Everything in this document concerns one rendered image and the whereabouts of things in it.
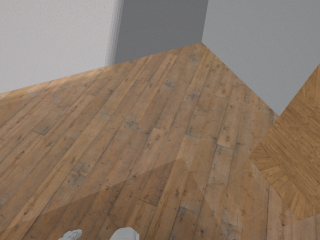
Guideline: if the robot left thigh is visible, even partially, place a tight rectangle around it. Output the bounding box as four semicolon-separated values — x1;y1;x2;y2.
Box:
109;227;140;240

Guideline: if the robot left hand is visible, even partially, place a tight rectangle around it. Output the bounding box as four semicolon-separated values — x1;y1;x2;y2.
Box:
58;229;82;240

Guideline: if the cabinet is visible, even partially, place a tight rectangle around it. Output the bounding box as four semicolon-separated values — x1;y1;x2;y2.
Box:
249;63;320;221

